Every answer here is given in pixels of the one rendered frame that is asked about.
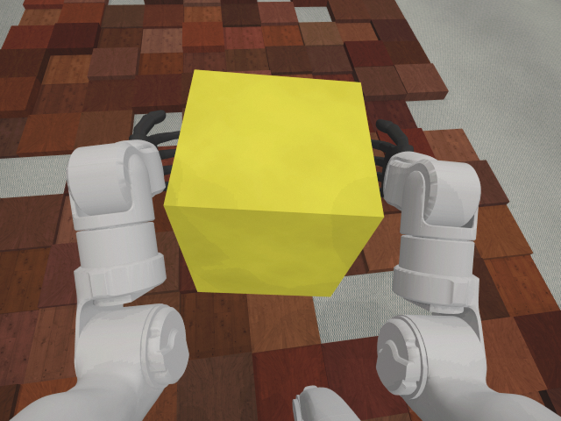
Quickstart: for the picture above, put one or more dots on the left robot hand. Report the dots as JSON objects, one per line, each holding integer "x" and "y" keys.
{"x": 145, "y": 125}

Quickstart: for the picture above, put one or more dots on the right robot hand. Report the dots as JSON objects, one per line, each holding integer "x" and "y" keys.
{"x": 398, "y": 137}

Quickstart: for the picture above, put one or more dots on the right robot thigh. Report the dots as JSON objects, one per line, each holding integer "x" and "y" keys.
{"x": 321, "y": 404}

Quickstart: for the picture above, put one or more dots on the robot left forearm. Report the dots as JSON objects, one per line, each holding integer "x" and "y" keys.
{"x": 111, "y": 189}

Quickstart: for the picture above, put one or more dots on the robot left upper arm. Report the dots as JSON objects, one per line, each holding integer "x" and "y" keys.
{"x": 125, "y": 357}

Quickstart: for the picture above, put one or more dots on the carton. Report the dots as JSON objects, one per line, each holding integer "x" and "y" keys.
{"x": 273, "y": 189}

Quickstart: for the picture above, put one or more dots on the robot right forearm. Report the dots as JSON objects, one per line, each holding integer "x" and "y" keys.
{"x": 439, "y": 203}

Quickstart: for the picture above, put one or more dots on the robot right upper arm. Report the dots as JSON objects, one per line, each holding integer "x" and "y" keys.
{"x": 437, "y": 365}

